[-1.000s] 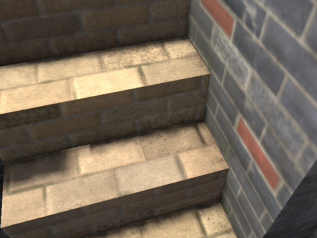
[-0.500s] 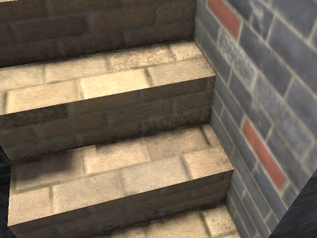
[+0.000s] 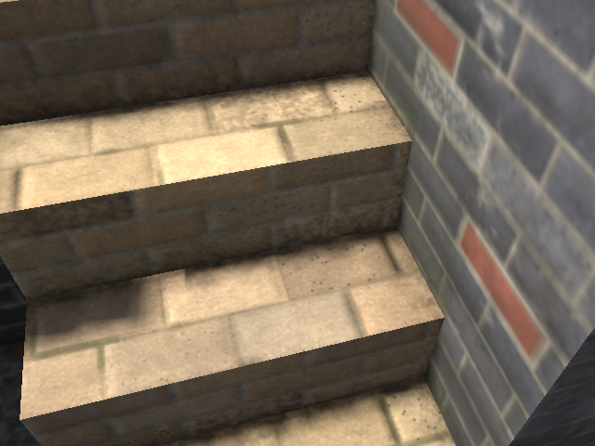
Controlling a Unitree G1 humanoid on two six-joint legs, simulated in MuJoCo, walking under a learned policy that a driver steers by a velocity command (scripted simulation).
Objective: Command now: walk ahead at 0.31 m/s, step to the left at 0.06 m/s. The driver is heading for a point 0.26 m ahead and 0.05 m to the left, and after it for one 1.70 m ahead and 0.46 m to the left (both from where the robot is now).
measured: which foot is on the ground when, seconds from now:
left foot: down 0.00-1.00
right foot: down 0.00-1.00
